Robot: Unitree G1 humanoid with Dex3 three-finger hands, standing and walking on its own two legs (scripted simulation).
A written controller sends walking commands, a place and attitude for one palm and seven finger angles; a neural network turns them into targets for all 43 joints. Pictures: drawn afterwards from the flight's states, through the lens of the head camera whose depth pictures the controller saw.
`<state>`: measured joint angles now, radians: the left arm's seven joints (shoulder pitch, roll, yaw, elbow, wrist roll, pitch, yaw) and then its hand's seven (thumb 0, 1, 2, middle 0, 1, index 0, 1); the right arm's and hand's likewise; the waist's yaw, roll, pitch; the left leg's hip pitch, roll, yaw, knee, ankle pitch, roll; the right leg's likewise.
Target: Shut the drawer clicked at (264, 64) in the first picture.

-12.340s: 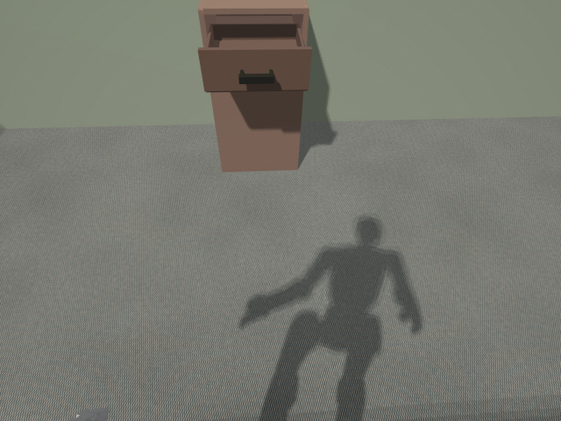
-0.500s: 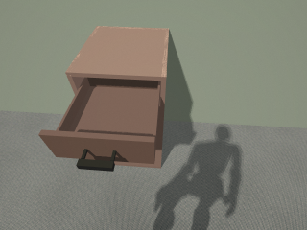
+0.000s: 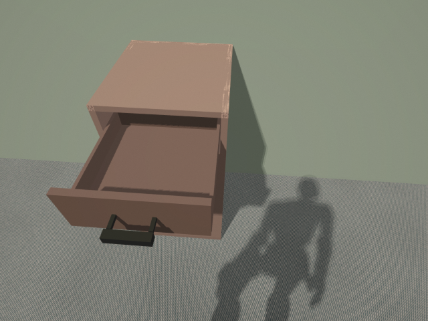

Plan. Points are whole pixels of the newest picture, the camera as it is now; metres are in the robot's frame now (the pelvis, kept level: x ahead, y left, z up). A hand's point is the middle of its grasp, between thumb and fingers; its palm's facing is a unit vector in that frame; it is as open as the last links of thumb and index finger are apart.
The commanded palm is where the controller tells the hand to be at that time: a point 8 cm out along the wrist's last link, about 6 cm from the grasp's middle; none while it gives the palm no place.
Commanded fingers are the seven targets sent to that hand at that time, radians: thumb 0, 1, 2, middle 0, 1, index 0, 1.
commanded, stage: come to a stop and stand still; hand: left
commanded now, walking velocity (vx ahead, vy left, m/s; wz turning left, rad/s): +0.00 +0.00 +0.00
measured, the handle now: (130, 228) +0.32 +0.21 -0.07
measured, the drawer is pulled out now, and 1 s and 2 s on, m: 0.29 0.29 0.29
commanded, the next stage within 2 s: look again from close up in 0.06 s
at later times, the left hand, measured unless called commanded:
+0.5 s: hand out of the picture -0.03 +0.14 -0.17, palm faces +0.04 -0.99 -0.16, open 7.3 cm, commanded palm none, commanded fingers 0.00 0.90 0.90 -0.20 -0.30 -0.20 -0.30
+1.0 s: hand out of the picture +0.13 +0.17 -0.05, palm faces +0.21 -0.96 -0.17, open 6.9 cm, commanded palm +0.08 +0.19 -0.06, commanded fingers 0.00 0.90 0.90 -0.42 -0.54 -0.42 -0.54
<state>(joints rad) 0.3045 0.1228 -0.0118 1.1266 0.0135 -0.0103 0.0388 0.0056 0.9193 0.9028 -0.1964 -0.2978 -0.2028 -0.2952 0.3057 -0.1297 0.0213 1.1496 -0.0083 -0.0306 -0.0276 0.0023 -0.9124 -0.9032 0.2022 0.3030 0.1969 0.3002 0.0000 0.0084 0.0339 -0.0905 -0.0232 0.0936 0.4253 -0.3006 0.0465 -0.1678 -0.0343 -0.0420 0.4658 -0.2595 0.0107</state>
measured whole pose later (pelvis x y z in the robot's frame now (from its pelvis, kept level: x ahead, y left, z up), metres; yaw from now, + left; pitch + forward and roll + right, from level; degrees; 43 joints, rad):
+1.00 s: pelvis -0.02 -0.01 -0.01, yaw +3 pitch +2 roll +0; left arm 0.50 0.19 -0.02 0.18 -0.15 -0.10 0.09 0.06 0.98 0.90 -0.25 -0.36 -0.26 -0.36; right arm 0.35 -0.27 -0.01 0.83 0.03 -0.31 -0.07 0.03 -0.93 -0.90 0.21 0.30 0.20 0.30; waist -0.04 0.05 -0.04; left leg -0.31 -0.02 0.04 0.63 -0.35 0.03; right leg -0.35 -0.05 -0.10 0.63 -0.31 -0.01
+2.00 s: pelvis -0.03 -0.01 -0.06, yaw +3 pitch +10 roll -2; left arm 0.60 0.21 0.07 -0.23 -0.20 -0.35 -0.21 0.01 0.90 0.90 -1.23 -1.41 -1.23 -1.41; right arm 0.23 -0.24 -0.02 0.49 0.04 -0.24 -0.03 0.01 -0.91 -0.90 0.20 0.30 0.20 0.30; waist 0.00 0.02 -0.11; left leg -0.68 0.02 0.02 1.02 -0.52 0.03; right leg -0.69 -0.03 -0.11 0.96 -0.45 -0.01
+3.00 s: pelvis -0.03 -0.01 -0.05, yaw +4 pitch +9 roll -2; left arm 0.52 0.22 0.12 -0.16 -0.23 -0.30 -0.27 0.01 0.90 0.90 -1.40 -1.60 -1.40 -1.60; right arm 0.24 -0.24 0.03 0.52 0.03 -0.26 -0.04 0.01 -0.91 -0.90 0.21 0.30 0.20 0.30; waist 0.00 0.04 -0.10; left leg -0.62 0.01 0.01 0.96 -0.50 0.03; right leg -0.62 -0.03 -0.12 0.90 -0.43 -0.02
